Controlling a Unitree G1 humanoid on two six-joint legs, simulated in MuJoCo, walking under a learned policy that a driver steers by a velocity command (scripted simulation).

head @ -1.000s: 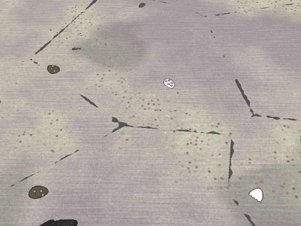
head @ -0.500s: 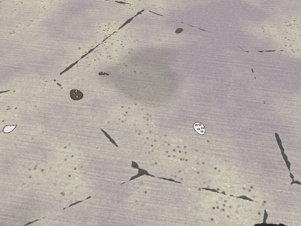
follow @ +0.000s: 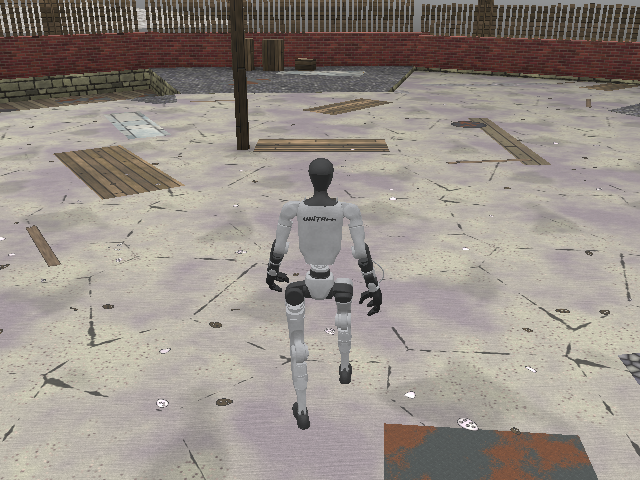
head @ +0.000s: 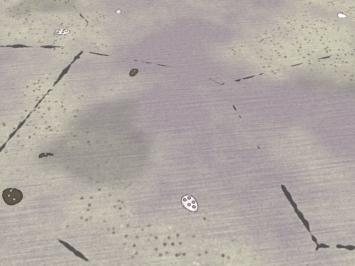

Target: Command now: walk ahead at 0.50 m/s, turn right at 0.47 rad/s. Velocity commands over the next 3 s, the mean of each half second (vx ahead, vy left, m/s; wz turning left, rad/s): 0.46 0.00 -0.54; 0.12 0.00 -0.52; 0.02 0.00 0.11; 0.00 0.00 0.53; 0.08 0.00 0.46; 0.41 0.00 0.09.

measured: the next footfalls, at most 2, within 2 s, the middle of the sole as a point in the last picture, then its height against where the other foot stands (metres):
right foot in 0.10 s outside the picture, level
left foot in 0.56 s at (173, 252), level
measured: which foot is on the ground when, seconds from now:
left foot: down 0.00-0.08, up 0.10-0.54, down 0.56-0.98, up 1.00-1.00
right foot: up 0.00-0.08, down 0.10-0.56, up 0.58-0.96, down 0.98-1.00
